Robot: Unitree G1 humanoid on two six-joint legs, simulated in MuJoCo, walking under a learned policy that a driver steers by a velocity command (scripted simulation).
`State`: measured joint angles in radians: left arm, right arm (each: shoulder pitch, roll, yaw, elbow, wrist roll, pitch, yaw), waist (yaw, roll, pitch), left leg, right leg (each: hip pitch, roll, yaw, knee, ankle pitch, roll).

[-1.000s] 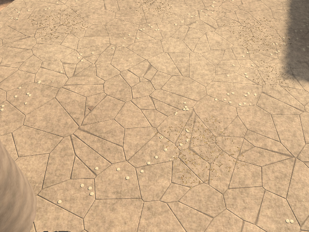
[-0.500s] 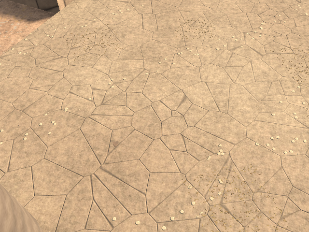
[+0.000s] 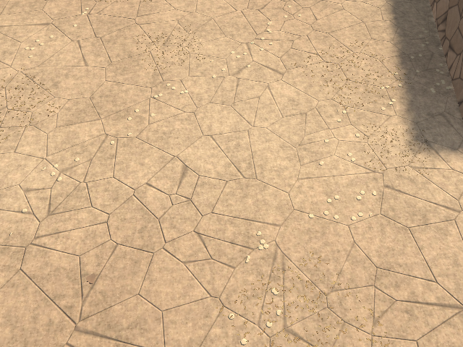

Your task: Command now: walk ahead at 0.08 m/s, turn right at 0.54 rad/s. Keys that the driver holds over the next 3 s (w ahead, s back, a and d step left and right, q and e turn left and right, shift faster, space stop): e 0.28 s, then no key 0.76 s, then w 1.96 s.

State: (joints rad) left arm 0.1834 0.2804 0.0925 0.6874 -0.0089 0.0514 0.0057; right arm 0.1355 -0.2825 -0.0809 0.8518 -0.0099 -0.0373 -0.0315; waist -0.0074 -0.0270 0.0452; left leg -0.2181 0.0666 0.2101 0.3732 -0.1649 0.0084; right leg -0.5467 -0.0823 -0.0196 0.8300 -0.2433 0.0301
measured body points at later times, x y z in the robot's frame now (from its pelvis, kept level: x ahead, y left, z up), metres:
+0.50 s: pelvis +0.04 -0.03 -0.01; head +0.06 -0.04 +0.44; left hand +0.27 +0.20 -0.09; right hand +0.11 -0.34 -0.12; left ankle +0.07 +0.11 -0.73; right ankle +0.05 -0.13 -0.74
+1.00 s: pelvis +0.04 -0.02 -0.01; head +0.05 -0.02 +0.44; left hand +0.25 +0.19 -0.12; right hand +0.09 -0.30 -0.13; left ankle +0.07 +0.11 -0.74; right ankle +0.03 -0.14 -0.74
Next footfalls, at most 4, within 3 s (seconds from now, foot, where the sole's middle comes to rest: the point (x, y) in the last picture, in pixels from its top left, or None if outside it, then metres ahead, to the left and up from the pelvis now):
0.10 right None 0.07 -0.14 -0.78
0.54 left None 0.11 0.10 -0.78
1.68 right None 0.38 -0.25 -0.78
2.26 left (268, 259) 0.73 -0.09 -0.78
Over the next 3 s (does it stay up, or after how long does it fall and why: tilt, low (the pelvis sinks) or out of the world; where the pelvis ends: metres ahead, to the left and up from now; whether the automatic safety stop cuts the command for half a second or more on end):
stays up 0.93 -0.31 0.00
